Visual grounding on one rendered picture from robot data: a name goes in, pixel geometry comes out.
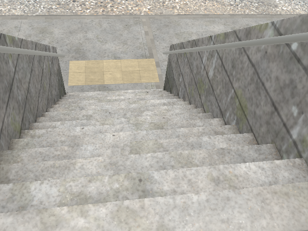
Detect stairs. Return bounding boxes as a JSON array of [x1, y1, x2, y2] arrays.
[[0, 89, 308, 214]]

